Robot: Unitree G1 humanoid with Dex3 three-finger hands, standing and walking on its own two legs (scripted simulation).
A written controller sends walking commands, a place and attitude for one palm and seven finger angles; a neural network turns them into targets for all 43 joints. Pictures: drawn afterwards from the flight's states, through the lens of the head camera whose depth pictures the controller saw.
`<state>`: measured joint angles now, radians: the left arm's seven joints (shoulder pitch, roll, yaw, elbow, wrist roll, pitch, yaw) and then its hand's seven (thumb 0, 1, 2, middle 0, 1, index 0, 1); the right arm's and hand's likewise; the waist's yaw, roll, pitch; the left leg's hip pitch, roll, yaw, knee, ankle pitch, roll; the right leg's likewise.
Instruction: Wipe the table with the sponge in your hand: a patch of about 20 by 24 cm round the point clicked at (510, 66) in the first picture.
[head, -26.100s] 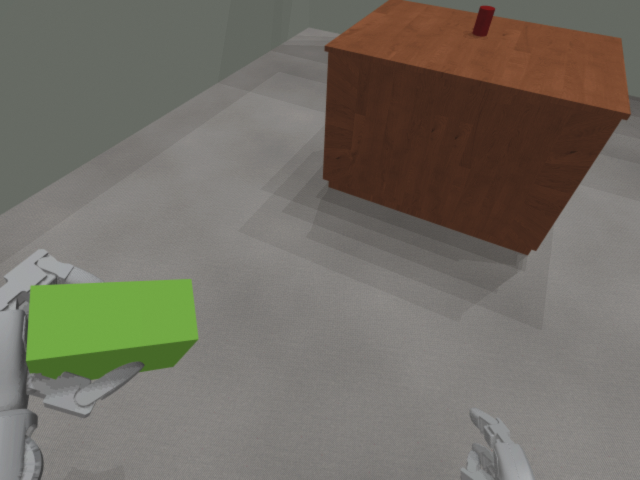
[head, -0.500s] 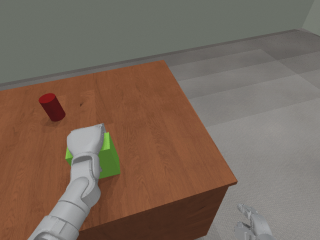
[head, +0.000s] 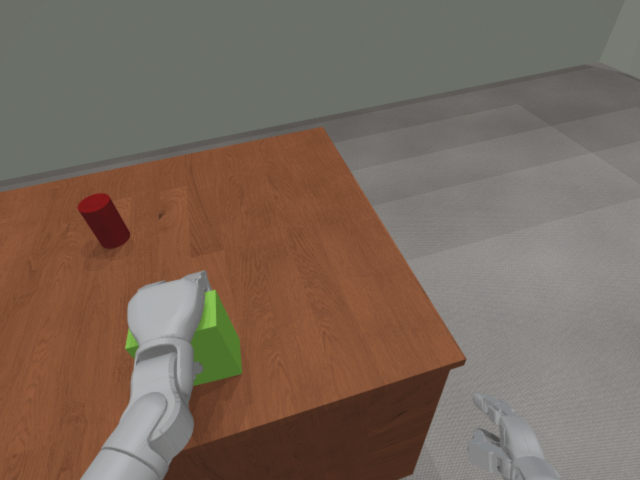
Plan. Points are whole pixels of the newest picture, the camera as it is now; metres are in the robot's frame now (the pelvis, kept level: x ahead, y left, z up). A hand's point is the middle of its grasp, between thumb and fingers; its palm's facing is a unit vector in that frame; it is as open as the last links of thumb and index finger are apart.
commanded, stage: slide across to the third lane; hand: left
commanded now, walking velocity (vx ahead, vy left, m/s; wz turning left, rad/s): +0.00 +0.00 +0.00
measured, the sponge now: (194, 351) +0.28 +0.22 -0.01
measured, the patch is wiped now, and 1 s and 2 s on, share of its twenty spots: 0.70 0.90 0.95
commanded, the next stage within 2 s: wipe forward along the third lane in 0.70 s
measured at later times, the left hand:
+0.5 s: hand (215, 326) +0.30 +0.18 +0.04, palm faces -0.01 -0.05 -1.00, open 10.2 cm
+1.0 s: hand (248, 309) +0.33 +0.15 +0.04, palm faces -0.04 -0.05 -1.00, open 10.2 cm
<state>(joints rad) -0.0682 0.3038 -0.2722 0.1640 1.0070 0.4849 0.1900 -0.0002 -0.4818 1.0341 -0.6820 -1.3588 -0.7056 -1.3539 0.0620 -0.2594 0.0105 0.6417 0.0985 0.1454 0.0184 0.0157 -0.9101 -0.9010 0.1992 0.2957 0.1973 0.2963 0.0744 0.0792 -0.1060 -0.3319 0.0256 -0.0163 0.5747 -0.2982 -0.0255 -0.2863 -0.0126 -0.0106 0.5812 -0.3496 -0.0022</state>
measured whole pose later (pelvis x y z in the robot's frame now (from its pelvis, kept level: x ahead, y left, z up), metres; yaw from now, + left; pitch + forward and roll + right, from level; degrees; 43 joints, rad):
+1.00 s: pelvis -0.02 -0.02 +0.00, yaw +1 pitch +2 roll +1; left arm -0.43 0.14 -0.41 0.57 0.98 0.55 0.22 -0.02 -0.49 1.04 -0.70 -1.35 -0.72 -1.34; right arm 0.02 -0.25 0.00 0.74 0.10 0.16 0.01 0.02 -0.91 -0.90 0.20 0.30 0.20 0.30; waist 0.07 0.07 -0.10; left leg -0.34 0.04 -0.03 0.54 -0.25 -0.04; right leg -0.31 0.00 -0.03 0.58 -0.32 -0.03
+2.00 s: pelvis -0.02 +0.00 +0.00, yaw -1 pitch +11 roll -1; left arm -0.79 0.22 -0.20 1.05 1.00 0.41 0.29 -0.01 -0.51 1.04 -0.72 -1.34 -0.74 -1.33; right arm 0.16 -0.24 -0.01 0.78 0.07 0.15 -0.01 0.01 -0.91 -0.90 0.20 0.30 0.20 0.30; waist -0.03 0.04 -0.15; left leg -0.52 0.04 -0.01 0.59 -0.26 -0.02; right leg -0.47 0.01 0.01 0.58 -0.29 0.00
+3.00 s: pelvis +0.00 +0.02 +0.00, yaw -2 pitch +12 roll -1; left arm -0.82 0.24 -0.23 1.07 0.97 0.43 0.33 0.00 -0.50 1.04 -0.71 -1.34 -0.73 -1.34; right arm 0.18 -0.23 -0.03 0.80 0.07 0.15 0.02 0.01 -0.91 -0.90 0.20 0.30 0.20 0.30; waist -0.03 0.04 -0.16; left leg -0.53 0.04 0.00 0.61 -0.29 -0.01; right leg -0.47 0.00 0.01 0.55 -0.30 0.02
